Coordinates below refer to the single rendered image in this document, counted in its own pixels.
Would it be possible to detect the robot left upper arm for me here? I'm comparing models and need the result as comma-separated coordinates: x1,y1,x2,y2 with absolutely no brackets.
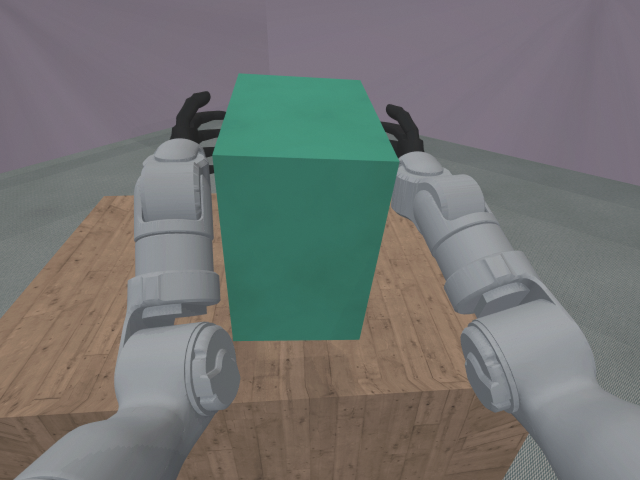
14,322,240,480

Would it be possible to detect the robot right upper arm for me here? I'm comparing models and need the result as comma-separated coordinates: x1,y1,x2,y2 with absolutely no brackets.
461,299,640,480

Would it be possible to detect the right robot hand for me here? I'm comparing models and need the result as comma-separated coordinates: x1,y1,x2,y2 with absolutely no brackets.
381,104,424,158

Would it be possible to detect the carton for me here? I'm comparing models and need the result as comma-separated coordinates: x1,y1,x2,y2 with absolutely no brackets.
212,73,400,341

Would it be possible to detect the left robot forearm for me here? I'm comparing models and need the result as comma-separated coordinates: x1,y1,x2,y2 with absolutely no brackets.
114,138,220,401

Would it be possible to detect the right robot forearm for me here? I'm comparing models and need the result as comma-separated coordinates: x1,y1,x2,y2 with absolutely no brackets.
391,151,596,377

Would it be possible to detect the pedestal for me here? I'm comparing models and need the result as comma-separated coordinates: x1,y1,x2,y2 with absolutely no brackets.
0,193,529,480

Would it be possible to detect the left robot hand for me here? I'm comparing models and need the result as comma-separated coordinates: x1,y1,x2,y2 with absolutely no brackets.
170,91,226,174

